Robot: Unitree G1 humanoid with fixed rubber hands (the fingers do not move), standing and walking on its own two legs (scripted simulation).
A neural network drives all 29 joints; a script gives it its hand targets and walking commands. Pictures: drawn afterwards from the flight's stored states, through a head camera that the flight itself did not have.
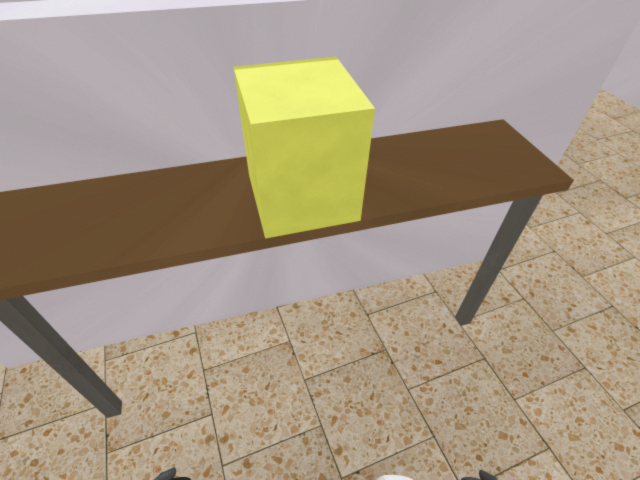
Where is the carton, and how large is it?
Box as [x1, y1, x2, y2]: [233, 57, 374, 238]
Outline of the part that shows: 336,57 233,67 249,176 265,238 360,220 374,108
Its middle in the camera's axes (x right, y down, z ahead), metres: -0.04 -0.19 +0.76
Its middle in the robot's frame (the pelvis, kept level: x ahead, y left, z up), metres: +0.71 +0.05 +0.04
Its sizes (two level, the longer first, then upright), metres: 0.210 0.200 0.250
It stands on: a table, 0.67 m high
